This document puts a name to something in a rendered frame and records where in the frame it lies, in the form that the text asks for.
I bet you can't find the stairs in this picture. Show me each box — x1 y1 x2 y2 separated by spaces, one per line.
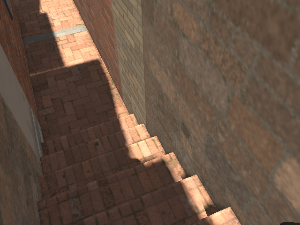
37 113 241 225

